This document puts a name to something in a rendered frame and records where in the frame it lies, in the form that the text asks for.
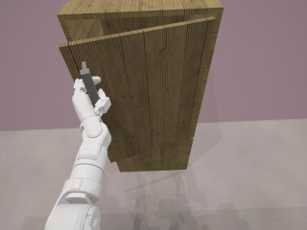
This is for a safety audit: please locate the robot left upper arm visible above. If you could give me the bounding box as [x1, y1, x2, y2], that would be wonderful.
[45, 203, 101, 230]

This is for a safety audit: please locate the cupboard door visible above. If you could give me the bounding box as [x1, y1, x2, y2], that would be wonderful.
[59, 16, 216, 163]

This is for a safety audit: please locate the robot left forearm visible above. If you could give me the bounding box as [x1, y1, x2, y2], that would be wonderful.
[44, 116, 111, 230]

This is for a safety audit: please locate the handle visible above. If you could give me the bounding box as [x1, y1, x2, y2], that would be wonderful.
[80, 61, 105, 115]

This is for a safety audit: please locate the robot left hand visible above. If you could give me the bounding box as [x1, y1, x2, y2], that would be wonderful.
[72, 76, 111, 122]

